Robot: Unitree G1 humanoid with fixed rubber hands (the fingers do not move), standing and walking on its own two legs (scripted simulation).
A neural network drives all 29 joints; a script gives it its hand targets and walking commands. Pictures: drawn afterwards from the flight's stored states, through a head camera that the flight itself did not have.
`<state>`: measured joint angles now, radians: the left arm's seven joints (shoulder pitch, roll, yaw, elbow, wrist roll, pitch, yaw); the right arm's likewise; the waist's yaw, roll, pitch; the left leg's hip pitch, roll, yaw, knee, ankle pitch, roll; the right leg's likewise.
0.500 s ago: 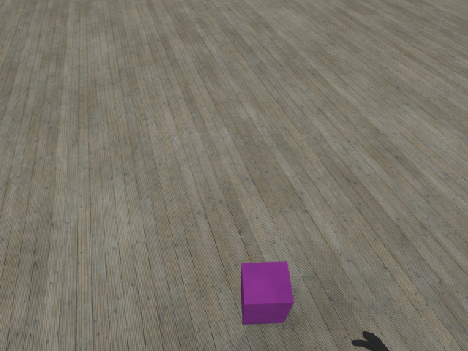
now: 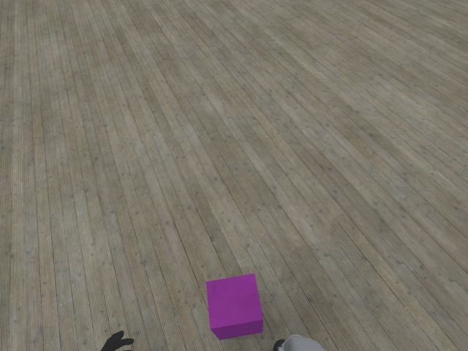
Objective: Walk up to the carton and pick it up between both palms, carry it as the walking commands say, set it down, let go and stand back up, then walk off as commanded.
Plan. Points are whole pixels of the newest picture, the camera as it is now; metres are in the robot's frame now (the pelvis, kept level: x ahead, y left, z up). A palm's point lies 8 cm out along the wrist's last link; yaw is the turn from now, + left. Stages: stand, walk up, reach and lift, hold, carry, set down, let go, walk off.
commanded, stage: walk up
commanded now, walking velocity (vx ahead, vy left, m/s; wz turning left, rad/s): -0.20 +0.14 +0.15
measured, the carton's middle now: (236, 308) +0.32 +0.04 -0.63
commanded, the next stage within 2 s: stand in 1.58 s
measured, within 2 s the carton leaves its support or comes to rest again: neither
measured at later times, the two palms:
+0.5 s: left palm out of the picture +0.02 +0.29 -0.12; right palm out of the picture -0.02 -0.21 -0.11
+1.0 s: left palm out of the picture -0.06 +0.24 -0.12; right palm out of the picture -0.01 -0.22 -0.13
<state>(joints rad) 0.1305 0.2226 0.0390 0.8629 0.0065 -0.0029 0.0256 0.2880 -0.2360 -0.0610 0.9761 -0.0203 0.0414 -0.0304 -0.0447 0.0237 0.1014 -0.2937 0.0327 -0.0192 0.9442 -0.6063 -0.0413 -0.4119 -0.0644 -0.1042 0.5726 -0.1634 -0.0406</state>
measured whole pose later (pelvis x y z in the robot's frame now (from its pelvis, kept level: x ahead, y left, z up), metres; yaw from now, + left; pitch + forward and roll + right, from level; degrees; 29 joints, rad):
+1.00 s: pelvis -0.03 +0.01 +0.02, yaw +1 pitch -1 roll +0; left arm 0.31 0.17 0.01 1.11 0.00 -0.01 0.04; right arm 0.25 -0.18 -0.02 1.10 -0.01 0.00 -0.03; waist 0.01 0.01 0.03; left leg -0.11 0.06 0.08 0.37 -0.24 -0.04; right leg -0.18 0.02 -0.03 0.39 -0.20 -0.03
